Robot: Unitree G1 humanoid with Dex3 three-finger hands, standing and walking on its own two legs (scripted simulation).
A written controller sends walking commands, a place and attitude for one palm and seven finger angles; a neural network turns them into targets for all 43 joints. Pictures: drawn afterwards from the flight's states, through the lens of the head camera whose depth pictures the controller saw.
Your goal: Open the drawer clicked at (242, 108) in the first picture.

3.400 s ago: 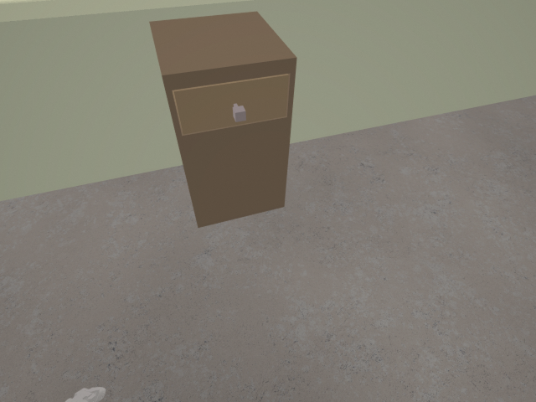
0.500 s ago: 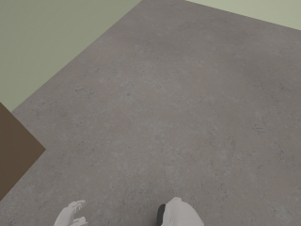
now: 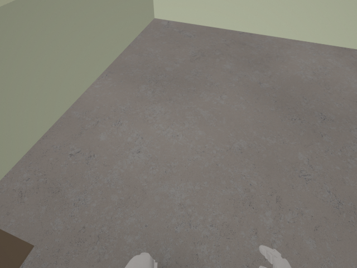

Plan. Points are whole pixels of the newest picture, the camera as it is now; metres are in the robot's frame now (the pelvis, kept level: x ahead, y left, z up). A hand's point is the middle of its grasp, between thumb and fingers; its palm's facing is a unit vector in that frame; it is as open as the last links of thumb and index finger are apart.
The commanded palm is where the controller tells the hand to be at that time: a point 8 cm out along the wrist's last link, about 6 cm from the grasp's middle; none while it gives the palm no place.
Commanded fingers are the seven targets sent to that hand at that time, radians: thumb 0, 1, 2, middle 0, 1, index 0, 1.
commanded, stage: walk to a spot facing it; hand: left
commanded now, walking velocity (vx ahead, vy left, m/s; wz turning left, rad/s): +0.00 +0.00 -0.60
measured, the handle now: out of the picture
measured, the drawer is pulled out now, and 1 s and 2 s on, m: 0.00 0.00 0.00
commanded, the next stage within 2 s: turn to face it in 0.20 s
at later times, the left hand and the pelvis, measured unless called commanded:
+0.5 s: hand (130, 220) +0.26 +0.17 -0.17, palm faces -0.25 -0.94 -0.23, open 7.4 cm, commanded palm none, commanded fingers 0.00 0.90 0.90 -0.20 -0.30 -0.20 -0.30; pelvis +0.10 +0.01 -0.01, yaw -14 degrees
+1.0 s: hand (96, 251) +0.17 +0.25 -0.18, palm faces +0.08 -0.97 -0.22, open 7.4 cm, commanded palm none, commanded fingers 0.00 0.90 0.90 -0.20 -0.30 -0.20 -0.30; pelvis +0.09 +0.04 -0.01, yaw +1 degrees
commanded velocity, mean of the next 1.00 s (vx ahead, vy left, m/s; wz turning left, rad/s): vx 0.00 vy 0.00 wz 0.28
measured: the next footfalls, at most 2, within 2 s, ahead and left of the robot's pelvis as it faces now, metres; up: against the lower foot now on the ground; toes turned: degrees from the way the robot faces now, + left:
left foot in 0.08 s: +0.14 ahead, +0.14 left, +0.00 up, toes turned +2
right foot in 0.50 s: +0.14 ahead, -0.13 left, +0.00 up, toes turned -21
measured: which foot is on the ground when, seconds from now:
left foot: up 0.00-0.06, down 0.08-0.52, up 0.54-0.80, down 0.82-1.00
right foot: down 0.00-0.08, up 0.10-0.48, down 0.50-0.82, up 0.84-1.00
